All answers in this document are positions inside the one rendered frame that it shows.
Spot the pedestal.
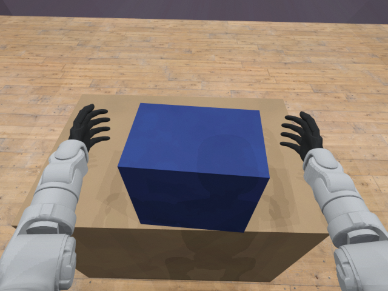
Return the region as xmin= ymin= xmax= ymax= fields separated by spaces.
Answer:
xmin=11 ymin=94 xmax=329 ymax=283

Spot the robot right upper arm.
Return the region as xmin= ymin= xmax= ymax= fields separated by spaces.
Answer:
xmin=333 ymin=240 xmax=388 ymax=291

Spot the robot left hand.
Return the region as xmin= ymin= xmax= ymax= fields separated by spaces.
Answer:
xmin=68 ymin=104 xmax=110 ymax=152

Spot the right robot forearm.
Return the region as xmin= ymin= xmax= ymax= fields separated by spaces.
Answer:
xmin=303 ymin=148 xmax=388 ymax=249

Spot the carton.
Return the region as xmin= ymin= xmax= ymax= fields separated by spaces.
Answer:
xmin=118 ymin=103 xmax=270 ymax=233

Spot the left robot forearm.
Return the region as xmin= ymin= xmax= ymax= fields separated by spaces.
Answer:
xmin=0 ymin=139 xmax=89 ymax=280

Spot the robot right hand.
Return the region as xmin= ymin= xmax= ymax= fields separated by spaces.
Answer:
xmin=280 ymin=111 xmax=323 ymax=162

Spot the robot left upper arm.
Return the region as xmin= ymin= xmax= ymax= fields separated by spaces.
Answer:
xmin=0 ymin=234 xmax=76 ymax=291

